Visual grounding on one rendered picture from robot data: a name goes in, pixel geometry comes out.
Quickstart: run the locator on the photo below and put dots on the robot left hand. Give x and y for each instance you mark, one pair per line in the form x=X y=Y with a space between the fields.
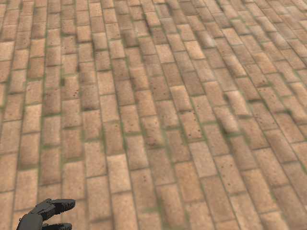
x=45 y=210

